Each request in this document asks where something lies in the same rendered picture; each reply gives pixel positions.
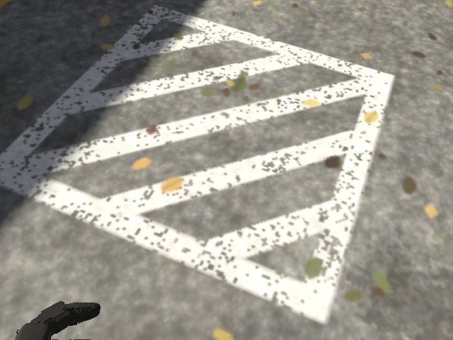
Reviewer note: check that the robot left hand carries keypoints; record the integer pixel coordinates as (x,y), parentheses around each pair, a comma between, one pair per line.
(56,318)

